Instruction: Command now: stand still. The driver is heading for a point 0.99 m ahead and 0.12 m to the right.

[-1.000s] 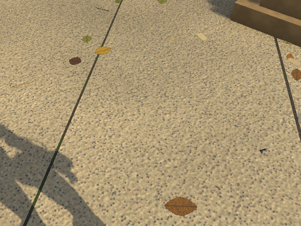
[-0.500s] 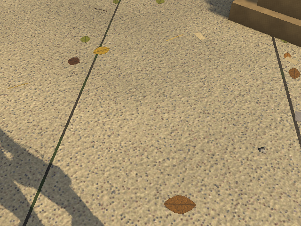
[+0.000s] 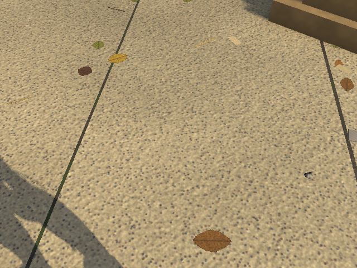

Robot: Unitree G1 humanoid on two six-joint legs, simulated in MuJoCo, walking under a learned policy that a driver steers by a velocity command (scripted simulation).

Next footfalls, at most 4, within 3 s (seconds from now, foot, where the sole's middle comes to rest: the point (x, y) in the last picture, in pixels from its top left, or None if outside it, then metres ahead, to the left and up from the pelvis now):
1.42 left None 0.46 0.11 -0.77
2.00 right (221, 206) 0.76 -0.14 -0.77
2.46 left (193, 144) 1.09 -0.04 -0.77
2.78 right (240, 169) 0.94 -0.24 -0.77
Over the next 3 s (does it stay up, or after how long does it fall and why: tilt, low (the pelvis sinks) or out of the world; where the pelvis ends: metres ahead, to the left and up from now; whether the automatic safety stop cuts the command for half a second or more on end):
stays up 0.97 -0.11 0.00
